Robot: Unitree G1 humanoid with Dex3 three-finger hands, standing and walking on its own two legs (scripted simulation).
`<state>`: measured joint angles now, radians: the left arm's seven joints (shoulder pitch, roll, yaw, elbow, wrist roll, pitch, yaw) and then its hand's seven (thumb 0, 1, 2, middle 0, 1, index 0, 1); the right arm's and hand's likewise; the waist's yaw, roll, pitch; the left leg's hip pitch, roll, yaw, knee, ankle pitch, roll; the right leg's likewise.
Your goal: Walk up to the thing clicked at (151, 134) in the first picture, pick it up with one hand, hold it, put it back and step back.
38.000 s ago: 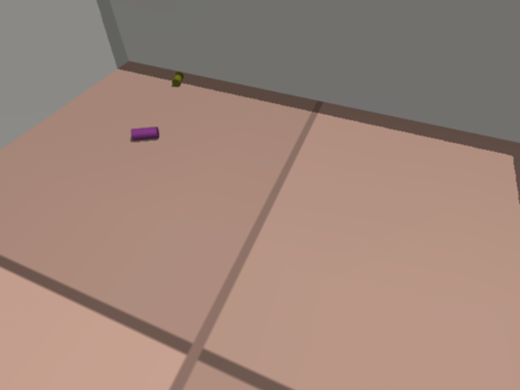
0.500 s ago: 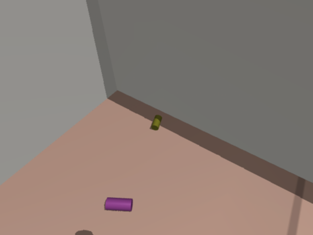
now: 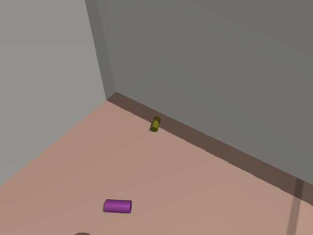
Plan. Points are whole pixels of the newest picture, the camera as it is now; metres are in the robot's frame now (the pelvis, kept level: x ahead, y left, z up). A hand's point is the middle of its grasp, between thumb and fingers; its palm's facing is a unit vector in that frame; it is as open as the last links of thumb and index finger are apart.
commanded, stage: stand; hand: left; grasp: from above
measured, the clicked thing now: (118, 206) +0.44 +0.24 -0.75
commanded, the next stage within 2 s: step back in 0.34 s
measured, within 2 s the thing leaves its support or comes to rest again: neither
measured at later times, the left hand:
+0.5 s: hand out of the picture +0.06 +0.27 -0.16, palm faces -0.03 -0.93 -0.37, open 7.4 cm
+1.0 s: hand out of the picture -0.04 +0.25 -0.18, palm faces -0.10 -0.91 -0.40, open 7.4 cm
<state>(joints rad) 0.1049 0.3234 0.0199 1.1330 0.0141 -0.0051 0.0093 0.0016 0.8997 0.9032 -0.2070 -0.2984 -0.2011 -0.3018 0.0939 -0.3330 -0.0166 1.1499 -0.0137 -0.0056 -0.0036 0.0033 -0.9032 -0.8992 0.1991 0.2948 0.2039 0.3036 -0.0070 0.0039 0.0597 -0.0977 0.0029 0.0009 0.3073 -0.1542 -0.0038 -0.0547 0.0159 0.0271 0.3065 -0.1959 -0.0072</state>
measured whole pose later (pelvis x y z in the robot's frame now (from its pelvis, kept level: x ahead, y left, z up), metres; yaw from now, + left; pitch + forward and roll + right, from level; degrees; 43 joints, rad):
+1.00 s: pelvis -0.13 -0.01 -0.03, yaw -4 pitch -3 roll -1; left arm 0.19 0.36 0.07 0.90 0.04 0.04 -0.01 0.00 0.90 0.90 -0.21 -0.30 -0.20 -0.30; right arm 0.07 -0.40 -0.05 0.91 -0.02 0.05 0.00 0.00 -0.90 -0.90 0.20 0.30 0.21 0.30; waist -0.01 0.05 0.17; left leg -0.49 0.07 -0.02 0.70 -0.27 0.00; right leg -0.23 0.05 0.03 0.67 -0.40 -0.01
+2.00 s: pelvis -0.43 -0.01 -0.03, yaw +2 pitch -3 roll +2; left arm 0.10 0.40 0.06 0.78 0.03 0.05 0.02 0.00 0.90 0.90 -0.21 -0.30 -0.20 -0.30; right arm 0.20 -0.41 -0.06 0.91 -0.02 0.06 0.00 0.00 -0.90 -0.90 0.20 0.29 0.20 0.30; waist -0.01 -0.02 0.20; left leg -0.23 -0.05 -0.04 0.65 -0.38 0.00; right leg -0.43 -0.08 -0.01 0.70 -0.22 0.02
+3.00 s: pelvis -0.66 -0.03 -0.02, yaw +0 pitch -4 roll -1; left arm 0.28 0.36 0.07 0.99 0.04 -0.02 -0.02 0.00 0.90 0.90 -0.21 -0.30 -0.20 -0.30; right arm 0.21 -0.37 -0.06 0.98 -0.04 0.02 0.02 0.01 -0.90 -0.90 0.20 0.30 0.21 0.30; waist 0.03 0.03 0.06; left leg -0.33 0.00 -0.06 0.84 -0.47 0.01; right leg -0.22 0.04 -0.02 0.54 -0.27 -0.05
